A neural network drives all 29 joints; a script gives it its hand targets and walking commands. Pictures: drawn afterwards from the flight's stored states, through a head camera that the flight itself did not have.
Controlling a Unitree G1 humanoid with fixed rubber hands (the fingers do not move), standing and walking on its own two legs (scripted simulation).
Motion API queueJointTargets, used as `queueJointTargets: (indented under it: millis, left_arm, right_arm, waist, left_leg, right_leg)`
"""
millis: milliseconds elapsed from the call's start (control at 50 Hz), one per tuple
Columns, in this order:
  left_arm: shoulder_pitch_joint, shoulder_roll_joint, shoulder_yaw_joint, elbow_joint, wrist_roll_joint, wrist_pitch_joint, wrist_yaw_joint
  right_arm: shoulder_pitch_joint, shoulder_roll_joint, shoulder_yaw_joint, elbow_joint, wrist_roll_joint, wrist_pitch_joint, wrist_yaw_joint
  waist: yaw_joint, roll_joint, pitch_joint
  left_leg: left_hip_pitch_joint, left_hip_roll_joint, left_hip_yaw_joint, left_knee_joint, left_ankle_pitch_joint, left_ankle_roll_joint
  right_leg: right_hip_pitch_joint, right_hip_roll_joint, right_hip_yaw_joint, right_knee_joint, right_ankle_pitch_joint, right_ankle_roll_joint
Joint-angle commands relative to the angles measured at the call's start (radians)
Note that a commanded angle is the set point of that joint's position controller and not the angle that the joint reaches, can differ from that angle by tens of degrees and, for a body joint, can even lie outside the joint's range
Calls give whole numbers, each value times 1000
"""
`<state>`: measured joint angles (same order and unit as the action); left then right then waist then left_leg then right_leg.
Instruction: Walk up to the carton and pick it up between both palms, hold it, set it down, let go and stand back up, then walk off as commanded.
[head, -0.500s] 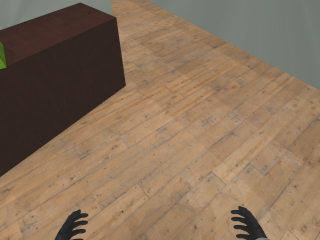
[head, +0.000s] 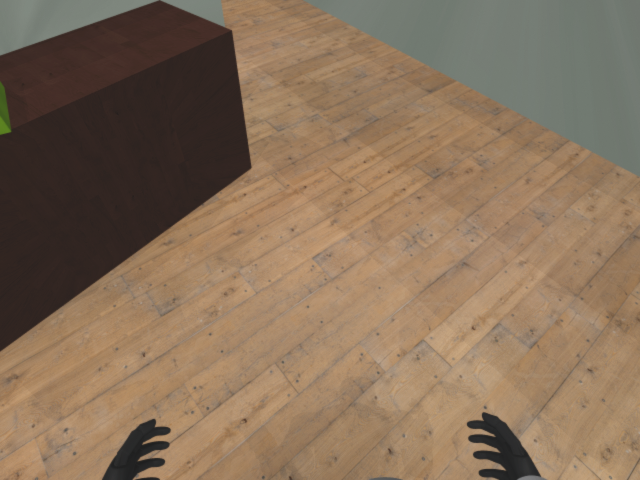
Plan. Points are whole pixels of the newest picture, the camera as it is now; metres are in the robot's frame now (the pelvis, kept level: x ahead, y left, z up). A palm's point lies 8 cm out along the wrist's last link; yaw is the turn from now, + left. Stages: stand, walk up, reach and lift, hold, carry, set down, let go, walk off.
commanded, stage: stand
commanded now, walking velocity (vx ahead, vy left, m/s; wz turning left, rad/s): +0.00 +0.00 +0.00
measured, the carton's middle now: out of the picture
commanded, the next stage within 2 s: walk up in 1.02 s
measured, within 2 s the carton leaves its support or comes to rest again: neither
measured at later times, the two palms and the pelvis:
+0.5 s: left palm out of the picture +0.13 +0.25 -0.09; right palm out of the picture +0.13 -0.26 -0.09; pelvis +0.00 +0.00 +0.00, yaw +0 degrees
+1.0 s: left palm out of the picture +0.12 +0.25 -0.10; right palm out of the picture +0.11 -0.26 -0.10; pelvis -0.01 +0.00 +0.00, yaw +0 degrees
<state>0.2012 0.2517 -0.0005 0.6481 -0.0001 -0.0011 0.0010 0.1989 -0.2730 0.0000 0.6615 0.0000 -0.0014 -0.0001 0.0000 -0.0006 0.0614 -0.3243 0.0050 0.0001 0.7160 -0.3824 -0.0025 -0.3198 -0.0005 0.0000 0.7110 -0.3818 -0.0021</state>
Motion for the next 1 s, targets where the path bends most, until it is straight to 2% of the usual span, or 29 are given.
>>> queueJointTargets:
  millis: [0, 700, 980]
  left_arm:
    - [-38, 257, 94, -41, 27, -59, 14]
    - [-37, 274, 93, 4, 17, -65, 17]
    - [-44, 270, 89, 28, 14, -65, 15]
  right_arm:
    - [-50, -243, -86, -50, -26, -64, -11]
    - [-46, -257, -80, 8, -18, -66, -13]
    - [-50, -252, -75, 29, -18, -66, -11]
  waist:
    - [4, -2, -138]
    - [6, -7, -176]
    - [3, -1, -166]
  left_leg:
    - [35, 82, -96, -95, 290, 89]
    - [83, 93, -105, -103, 405, 94]
    - [75, 92, -103, -120, 353, 93]
  right_leg:
    - [36, -86, 76, -90, 279, -80]
    - [75, -99, 83, -89, 372, -81]
    - [71, -103, 92, -115, 321, -79]
